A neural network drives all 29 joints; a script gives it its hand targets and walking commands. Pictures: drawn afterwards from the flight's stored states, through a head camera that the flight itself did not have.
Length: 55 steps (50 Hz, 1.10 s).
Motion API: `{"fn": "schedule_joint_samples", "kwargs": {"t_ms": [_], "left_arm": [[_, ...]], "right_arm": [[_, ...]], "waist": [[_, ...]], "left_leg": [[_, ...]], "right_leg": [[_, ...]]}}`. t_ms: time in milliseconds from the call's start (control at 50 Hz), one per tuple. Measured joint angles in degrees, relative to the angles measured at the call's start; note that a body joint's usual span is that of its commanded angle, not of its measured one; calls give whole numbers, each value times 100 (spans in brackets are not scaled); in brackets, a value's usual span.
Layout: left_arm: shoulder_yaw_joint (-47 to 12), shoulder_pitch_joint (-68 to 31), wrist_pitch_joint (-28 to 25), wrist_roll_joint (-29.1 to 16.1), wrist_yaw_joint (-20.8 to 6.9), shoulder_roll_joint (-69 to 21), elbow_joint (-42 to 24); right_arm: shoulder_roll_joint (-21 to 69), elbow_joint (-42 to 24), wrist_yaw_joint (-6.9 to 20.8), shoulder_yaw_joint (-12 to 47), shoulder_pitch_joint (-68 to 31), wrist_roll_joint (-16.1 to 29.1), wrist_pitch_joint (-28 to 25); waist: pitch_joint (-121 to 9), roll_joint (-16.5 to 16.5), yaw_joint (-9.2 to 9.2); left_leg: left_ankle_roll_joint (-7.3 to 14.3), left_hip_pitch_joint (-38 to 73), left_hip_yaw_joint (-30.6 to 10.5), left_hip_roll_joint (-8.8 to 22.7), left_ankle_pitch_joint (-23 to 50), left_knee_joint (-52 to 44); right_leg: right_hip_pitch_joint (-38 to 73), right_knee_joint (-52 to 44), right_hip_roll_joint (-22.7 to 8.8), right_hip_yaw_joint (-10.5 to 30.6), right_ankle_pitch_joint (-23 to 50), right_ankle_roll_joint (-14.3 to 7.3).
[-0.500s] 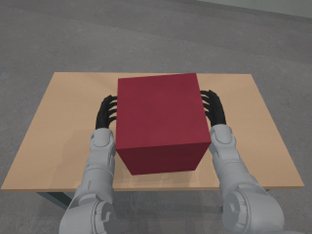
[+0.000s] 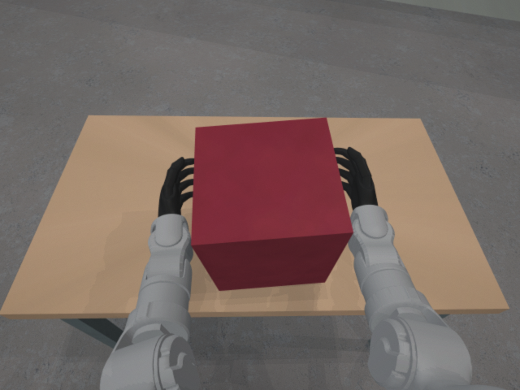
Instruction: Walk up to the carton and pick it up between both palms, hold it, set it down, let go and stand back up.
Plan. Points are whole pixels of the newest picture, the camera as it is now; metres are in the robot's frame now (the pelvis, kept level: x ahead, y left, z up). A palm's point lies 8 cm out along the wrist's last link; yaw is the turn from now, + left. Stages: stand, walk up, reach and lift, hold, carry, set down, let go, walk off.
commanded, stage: set down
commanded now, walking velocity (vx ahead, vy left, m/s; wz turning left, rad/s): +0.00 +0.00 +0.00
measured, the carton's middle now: (267, 213) +0.41 +0.01 -0.01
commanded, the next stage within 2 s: none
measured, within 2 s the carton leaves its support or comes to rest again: rests again in 0.12 s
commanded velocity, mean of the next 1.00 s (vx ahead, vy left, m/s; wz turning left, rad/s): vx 0.00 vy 0.00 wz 0.00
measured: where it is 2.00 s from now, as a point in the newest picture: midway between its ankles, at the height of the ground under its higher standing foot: outside the picture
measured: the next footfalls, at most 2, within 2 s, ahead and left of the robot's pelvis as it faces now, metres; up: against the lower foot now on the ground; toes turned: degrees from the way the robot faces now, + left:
none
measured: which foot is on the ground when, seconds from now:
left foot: down 0.00-1.00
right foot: down 0.00-1.00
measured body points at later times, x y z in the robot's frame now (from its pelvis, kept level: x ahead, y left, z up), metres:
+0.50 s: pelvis +0.00 +0.00 -0.01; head +0.07 +0.01 +0.44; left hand +0.38 +0.18 -0.02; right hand +0.42 -0.16 +0.02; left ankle +0.01 +0.13 -0.75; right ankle -0.05 -0.10 -0.75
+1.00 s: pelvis -0.02 +0.00 -0.01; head +0.02 +0.01 +0.44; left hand +0.35 +0.19 -0.01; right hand +0.37 -0.20 +0.01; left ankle +0.01 +0.13 -0.75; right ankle -0.05 -0.10 -0.75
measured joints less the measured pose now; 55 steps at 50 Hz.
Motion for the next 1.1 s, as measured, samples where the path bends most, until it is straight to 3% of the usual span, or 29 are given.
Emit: {"fn": "schedule_joint_samples", "kwargs": {"t_ms": [100, 200, 300, 400, 640, 760, 960, 1100], "left_arm": [[0, 1, -136, 0, 5, -1, 152], [2, -1, -333, -77, 236, 39, 657], [-137, -2, -763, -576, 435, 196, 1252], [-452, -2, -1032, -1043, 458, 461, 1686], [-989, -20, -1527, -1786, 459, 903, 2304], [-1251, -20, -1585, -2072, 430, 1023, 2342], [-1376, 88, -1631, -2097, 280, 1030, 2342], [-1443, 853, -1625, -2100, 252, 1033, 1641]], "right_arm": [[-97, 182, 13, 13, 3, 26, -43], [-354, 826, -82, 542, -3, 745, -158], [-678, 1129, -113, 1461, -71, 1513, -437], [-958, 1564, -115, 2164, -289, 2200, -550], [-1462, 1868, 11, 2850, -374, 3173, -711], [-1632, 1941, 171, 3233, -304, 3622, -736], [-1703, 1946, 237, 3455, 34, 3807, -951], [-1776, 1542, 306, 3522, 736, 3904, -1069]], "waist": [[1, 0, 0], [-149, 12, 1], [-590, 52, 1], [-766, 54, 1], [-1052, 81, 1], [-1078, 96, 1], [-1199, 138, 1], [-1001, 151, 1]], "left_leg": [[0, -51, 1, 0, 0, 0], [0, -309, 2, 9, 7, 26], [0, -915, 2, 34, 8, 192], [0, -1221, 1, 57, 7, 282], [-1, -1658, 1, 92, 1, 486], [-1, -1715, 1, 99, 0, 581], [-1, -1692, 1, 101, 45, 609], [-1, -1417, 1, 105, 51, 610]], "right_leg": [[-52, 0, 0, 0, 0, 0], [-301, 8, 7, 0, 15, 0], [-878, 110, 27, 0, 32, 0], [-1183, 195, 47, 0, 39, -4], [-1636, 422, 73, 0, 40, -8], [-1696, 523, 78, 2, 39, -8], [-1691, 585, 78, 2, 67, -8], [-1417, 588, 81, 2, 72, -8]]}}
